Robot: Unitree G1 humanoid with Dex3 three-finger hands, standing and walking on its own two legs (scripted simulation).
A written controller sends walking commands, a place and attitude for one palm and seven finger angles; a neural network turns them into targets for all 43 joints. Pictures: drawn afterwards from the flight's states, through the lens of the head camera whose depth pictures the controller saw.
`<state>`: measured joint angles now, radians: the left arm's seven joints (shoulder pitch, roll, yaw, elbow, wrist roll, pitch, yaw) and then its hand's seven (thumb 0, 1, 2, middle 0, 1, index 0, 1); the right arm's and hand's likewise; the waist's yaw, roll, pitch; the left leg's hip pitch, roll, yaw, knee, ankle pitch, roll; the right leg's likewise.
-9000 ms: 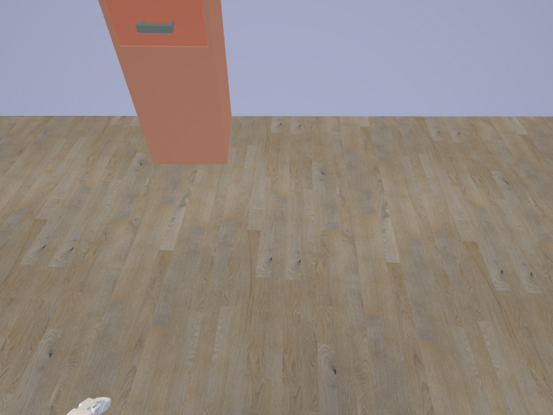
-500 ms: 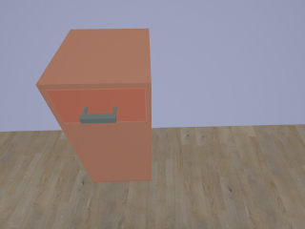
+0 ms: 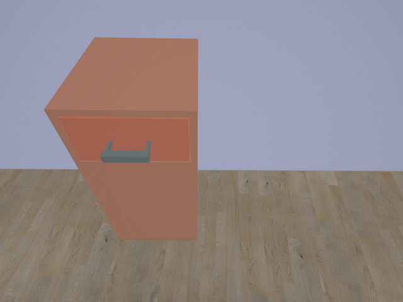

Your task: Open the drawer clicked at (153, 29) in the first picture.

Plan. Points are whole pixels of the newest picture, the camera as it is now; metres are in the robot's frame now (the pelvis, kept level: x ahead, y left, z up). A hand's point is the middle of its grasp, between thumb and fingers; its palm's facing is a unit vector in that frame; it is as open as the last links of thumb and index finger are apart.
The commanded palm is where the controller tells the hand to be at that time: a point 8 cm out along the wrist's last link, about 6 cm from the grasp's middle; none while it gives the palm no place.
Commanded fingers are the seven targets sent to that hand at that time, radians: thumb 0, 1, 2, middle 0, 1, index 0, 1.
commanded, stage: look again from close up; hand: left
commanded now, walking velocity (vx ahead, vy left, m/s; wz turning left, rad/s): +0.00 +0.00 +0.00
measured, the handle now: (127, 150) +0.51 +0.24 -0.04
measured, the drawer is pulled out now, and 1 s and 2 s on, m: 0.00 0.00 0.00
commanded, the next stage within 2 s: raise the hand with hooked fingers in 0.54 s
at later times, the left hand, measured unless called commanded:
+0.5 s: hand out of the picture +0.06 +0.22 -0.18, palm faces -0.01 -0.98 -0.22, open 7.4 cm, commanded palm none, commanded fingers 0.00 0.90 0.90 -0.20 -0.30 -0.20 -0.30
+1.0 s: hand (98, 273) +0.19 +0.23 -0.06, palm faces -0.07 -0.15 -0.99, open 8.3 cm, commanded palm +0.16 +0.25 -0.02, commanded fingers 0.00 0.46 0.71 -0.23 -0.58 -0.23 -0.58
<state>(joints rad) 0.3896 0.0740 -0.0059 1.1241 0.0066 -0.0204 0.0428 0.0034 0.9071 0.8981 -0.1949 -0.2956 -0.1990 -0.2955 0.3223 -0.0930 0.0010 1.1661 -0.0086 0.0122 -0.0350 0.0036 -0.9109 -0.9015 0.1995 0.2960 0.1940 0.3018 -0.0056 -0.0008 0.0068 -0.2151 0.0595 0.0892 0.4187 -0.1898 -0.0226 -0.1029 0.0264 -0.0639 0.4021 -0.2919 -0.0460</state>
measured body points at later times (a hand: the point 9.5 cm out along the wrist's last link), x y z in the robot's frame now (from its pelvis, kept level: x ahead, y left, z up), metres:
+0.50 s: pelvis +0.02 +0.03 -0.01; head +0.03 +0.04 +0.44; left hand +0.06 +0.27 -0.16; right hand +0.02 -0.19 -0.17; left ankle +0.01 +0.13 -0.74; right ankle -0.05 -0.08 -0.74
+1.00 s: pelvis -0.01 +0.01 -0.04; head +0.02 -0.02 +0.41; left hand +0.19 +0.23 -0.01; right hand +0.21 -0.24 -0.13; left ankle +0.01 +0.14 -0.74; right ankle -0.01 -0.06 -0.74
